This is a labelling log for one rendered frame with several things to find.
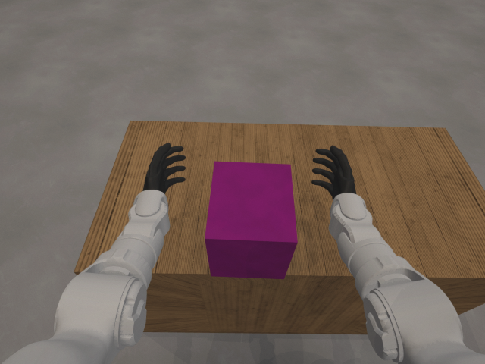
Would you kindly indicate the robot right upper arm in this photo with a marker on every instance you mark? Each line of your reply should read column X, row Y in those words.
column 413, row 323

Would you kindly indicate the left robot forearm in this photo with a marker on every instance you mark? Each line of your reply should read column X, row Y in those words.
column 136, row 250

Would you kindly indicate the robot left upper arm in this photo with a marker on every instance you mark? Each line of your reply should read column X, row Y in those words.
column 99, row 315

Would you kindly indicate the right robot forearm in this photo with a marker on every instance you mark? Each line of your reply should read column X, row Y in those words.
column 366, row 254

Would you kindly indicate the carton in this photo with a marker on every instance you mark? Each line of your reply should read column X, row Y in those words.
column 251, row 224

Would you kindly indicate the pedestal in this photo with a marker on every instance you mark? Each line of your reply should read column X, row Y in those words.
column 424, row 199

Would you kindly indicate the left robot hand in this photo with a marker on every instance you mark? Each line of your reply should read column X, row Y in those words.
column 157, row 174

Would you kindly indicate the right robot hand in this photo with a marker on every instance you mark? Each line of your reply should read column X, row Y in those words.
column 341, row 178

